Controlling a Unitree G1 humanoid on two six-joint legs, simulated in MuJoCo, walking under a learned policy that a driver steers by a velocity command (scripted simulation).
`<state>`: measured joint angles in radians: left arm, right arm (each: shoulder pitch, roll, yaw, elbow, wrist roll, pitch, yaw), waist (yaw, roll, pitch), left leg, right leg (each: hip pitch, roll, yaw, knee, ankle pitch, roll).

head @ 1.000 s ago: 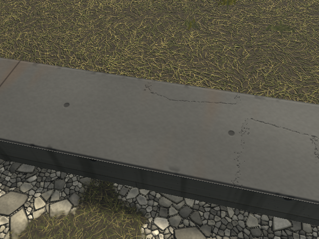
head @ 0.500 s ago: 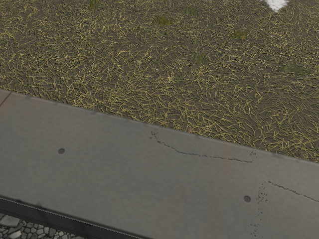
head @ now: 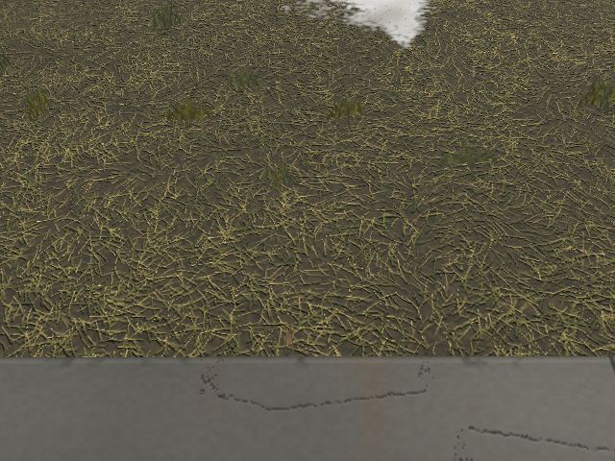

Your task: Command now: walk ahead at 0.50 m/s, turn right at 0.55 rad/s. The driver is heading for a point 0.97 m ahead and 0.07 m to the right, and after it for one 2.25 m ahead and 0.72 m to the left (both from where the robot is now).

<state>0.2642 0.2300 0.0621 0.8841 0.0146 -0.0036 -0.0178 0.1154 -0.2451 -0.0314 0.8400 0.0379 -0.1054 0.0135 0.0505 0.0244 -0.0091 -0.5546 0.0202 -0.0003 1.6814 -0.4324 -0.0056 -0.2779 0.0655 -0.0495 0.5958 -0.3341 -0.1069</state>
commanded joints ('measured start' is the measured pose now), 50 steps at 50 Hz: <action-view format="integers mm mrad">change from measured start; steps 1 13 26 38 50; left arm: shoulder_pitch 163 241 -71 176 59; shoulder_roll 52 242 -33 257 127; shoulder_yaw -14 -1 -78 60 39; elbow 26 51 -284 -194 -125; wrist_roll -3 -22 -28 -4 4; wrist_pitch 5 -18 -15 -62 -120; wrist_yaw -3 73 -9 -11 15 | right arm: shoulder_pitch -46 -54 106 264 138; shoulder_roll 66 -68 7 -69 -60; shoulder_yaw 41 34 -2 -22 -58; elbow -129 -431 35 20 -43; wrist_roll -5 -37 -49 -35 -4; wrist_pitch -19 3 3 25 61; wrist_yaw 20 -38 -2 -14 -11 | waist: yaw -44 -252 28 75 -42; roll -3 -348 -16 -146 -69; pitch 109 -333 128 -211 -11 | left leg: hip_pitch -714 149 16 135 -170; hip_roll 30 -74 157 93 103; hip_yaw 7 188 62 133 -117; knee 435 -400 -1430 -760 -635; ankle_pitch -8 -67 167 269 362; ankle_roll -10 46 138 71 22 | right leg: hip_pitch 236 242 -500 443 197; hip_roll -347 -220 -70 -318 -323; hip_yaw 533 238 140 333 80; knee -341 -297 705 -111 -425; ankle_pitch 114 1797 184 171 371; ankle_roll -229 -87 7 -92 -104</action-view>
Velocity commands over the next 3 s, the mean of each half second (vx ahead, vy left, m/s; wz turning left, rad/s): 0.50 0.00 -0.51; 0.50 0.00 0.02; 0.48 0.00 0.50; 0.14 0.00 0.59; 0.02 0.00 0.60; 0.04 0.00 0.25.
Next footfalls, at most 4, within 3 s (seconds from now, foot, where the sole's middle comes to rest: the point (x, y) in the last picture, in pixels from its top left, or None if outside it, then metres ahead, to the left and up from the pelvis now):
0.30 left None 0.34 0.11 -0.58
0.74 right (481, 443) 0.50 -0.24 -0.58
1.42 left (372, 293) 0.94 -0.06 -0.72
1.80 right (443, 236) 1.13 -0.26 -0.72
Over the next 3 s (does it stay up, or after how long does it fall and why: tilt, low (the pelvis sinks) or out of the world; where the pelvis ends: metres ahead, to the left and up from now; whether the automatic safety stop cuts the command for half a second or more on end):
stays up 1.00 -0.15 0.05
